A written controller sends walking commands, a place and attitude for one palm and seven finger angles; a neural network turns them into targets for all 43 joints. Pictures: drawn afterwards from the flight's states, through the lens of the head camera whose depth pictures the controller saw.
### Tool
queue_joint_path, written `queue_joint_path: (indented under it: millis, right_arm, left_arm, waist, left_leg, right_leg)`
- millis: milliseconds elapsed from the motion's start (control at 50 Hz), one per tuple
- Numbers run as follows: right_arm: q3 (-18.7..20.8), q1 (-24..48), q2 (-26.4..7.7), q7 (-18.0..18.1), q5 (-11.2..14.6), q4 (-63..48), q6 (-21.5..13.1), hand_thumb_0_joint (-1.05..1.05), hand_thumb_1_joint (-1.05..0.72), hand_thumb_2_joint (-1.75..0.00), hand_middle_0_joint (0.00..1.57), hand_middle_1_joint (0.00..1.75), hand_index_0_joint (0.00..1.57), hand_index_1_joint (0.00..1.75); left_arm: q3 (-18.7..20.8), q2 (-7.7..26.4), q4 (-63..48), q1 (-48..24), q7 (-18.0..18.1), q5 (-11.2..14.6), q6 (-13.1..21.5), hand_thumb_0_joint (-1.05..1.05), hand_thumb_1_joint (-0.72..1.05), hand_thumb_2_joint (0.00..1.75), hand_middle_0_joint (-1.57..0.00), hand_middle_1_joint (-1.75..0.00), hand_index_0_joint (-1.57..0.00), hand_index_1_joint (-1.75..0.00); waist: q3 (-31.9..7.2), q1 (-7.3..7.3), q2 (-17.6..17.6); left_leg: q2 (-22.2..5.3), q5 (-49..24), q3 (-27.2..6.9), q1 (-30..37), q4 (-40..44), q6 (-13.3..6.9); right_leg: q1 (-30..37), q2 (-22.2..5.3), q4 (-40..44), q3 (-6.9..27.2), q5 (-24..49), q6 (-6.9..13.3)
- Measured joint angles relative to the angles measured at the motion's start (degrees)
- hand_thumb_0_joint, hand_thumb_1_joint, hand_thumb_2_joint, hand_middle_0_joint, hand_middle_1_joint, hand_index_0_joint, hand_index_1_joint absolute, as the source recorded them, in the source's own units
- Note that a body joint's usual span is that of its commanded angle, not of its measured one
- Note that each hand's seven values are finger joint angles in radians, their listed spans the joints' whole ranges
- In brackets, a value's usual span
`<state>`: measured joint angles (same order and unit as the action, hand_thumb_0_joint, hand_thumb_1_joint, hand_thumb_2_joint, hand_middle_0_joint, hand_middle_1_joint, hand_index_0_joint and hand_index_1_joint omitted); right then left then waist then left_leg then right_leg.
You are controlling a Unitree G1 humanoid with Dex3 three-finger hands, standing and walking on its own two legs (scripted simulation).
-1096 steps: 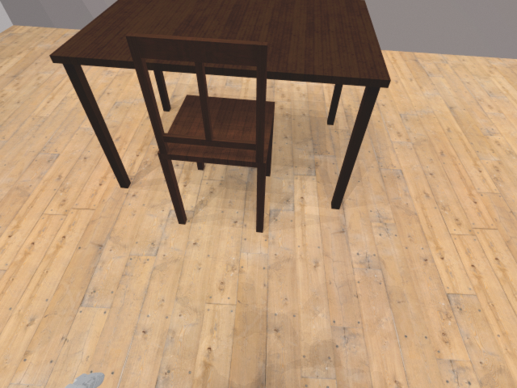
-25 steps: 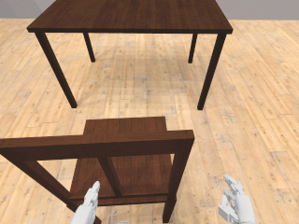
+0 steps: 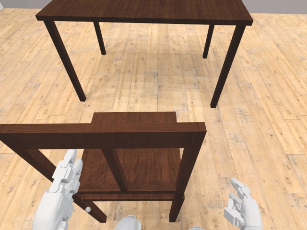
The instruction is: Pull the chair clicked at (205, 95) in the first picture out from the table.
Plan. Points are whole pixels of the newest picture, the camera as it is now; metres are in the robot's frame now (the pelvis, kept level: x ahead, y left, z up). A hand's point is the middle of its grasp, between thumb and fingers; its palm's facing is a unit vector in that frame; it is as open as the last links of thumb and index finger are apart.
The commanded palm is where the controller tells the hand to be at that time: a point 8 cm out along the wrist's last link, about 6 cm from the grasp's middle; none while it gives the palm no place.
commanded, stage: draw the hand back to the body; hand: left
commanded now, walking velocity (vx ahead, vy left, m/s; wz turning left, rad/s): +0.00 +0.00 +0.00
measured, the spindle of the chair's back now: (117, 171) +0.27 +0.13 -0.01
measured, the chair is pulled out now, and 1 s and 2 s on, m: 0.69 0.68 0.68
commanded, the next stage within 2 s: step back with the hand held close in 1.22 s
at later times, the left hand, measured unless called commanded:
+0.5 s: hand (51, 201) +0.16 +0.20 +0.12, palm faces +0.08 -0.90 -0.44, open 12.7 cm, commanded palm +0.14 +0.27 +0.20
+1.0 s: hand (38, 190) +0.17 +0.23 +0.13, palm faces +0.14 -0.82 -0.56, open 6.2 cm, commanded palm +0.17 +0.29 +0.26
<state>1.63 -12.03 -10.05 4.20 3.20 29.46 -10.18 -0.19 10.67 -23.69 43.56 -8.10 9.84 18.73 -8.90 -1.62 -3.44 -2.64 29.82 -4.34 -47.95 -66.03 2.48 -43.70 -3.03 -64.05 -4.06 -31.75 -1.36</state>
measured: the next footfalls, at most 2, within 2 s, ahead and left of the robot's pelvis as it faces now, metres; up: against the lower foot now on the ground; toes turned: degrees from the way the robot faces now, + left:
none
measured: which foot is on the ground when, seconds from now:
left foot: down 0.00-1.00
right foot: down 0.00-1.00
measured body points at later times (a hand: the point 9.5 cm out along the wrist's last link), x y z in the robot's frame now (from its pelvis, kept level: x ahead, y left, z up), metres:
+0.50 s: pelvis +0.02 +0.00 +0.06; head +0.01 -0.02 +0.51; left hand +0.15 +0.25 +0.14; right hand +0.21 -0.21 -0.01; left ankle +0.03 +0.14 -0.65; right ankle +0.00 -0.14 -0.65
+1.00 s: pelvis +0.04 -0.02 +0.08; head +0.04 -0.05 +0.53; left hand +0.16 +0.27 +0.16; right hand +0.24 -0.23 -0.01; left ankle +0.03 +0.14 -0.65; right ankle +0.00 -0.14 -0.65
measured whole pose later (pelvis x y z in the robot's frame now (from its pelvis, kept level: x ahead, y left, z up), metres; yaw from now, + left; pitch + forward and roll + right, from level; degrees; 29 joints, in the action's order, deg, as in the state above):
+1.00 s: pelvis +0.04 -0.02 +0.08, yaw +0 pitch -4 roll +0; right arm -3.1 -9.7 -13.3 8.2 2.2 38.7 -14.8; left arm 5.9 28.3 -22.9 37.3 6.8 2.9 -14.5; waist 4.4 -4.7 -4.6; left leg -3.1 18.0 -2.3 -9.7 -31.5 3.5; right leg -7.1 -2.3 -31.8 -4.3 -20.7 -0.4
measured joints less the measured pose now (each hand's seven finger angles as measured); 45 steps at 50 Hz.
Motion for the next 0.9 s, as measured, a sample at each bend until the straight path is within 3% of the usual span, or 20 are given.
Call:
queue_joint_path:
  millis: [160, 240, 320, 640, 900]
  right_arm:
    - [-1.24, -1.38, 0.48, 2.86, 1.44, -0.09, -0.01, 0.02, -0.9, -0.9, 0.2, 0.3, 0.21, 0.3]
    - [-2.32, -2.15, 0.08, 4.84, 0.1, 0.19, 1.03, 0.02, -0.9, -0.9, 0.2, 0.3, 0.21, 0.3]
    - [-3.3, -1.88, -0.68, 5.66, -0.66, 0.57, 1.29, 0.02, -0.9, -0.9, 0.2, 0.3, 0.2, 0.3]
    - [-5.75, 0.37, -1.14, 5.23, -1.69, 5.72, -2.21, 0.02, -0.9, -0.9, 0.2, 0.3, 0.21, 0.3]
    - [-5.26, 1.99, -2.62, 4.35, -1.08, 8.58, -4.12, 0.02, -0.9, -0.9, 0.2, 0.3, 0.21, 0.3]
  left_arm:
    - [4.05, 3.91, -0.33, 0.67, -1.31, 3.68, -8.78, -0.01, -0.51, 0.21, -0.01, -0.01, -0.06, -0.03]
    - [3.69, 8.27, -2.25, 0.29, 6.93, -4.24, -16.34, -0.01, -0.44, 0.25, -0.02, -0.02, -0.11, -0.06]
    - [2.41, 10.16, -3.07, 0.61, 11.38, -7.36, -21.06, -0.01, -0.32, 0.31, -0.04, -0.05, -0.2, -0.11]
    - [3.51, 14.43, -0.21, -2.96, 14.05, -7.81, -27.61, 0.0, 0.23, 0.57, -0.12, -0.16, -0.46, -0.29]
    - [5.63, 18.12, 0.65, -5.89, 14.62, -7.16, -32.78, 0.01, 0.7, 0.8, -0.18, -0.26, -0.54, -0.39]
  waist:
    - [0.49, 0.4, -0.84]
    - [1.57, -0.56, -0.41]
    - [3.64, -0.15, -1.08]
    - [10.18, -1.61, -0.73]
    - [12.51, -2.91, -0.75]
  left_leg:
    - [-0.38, -1.4, 0.56, 7.4, 5.24, -0.12]
    - [-1.06, -2.67, 1.06, 13.02, 9.61, 0.11]
    - [-1.25, -4.27, 1.28, 18.61, 14.24, -0.1]
    - [-0.2, -9.78, 2.8, 33.45, 29.0, -0.26]
    - [-0.27, -11.52, 2.31, 37.95, 33.98, 0.62]
  right_leg:
    - [7.22, 0.39, 5.45, 0.19, 1.74, -0.02]
    - [12.69, 1.09, 10.24, 0.41, 3.54, 0.14]
    - [18.59, 1.36, 15.7, 0.3, 5.67, 0.09]
    - [32.5, 0.41, 29.0, 0.83, 10.61, -0.14]
    - [36.41, 0.52, 32.13, 0.07, 11.08, 0.61]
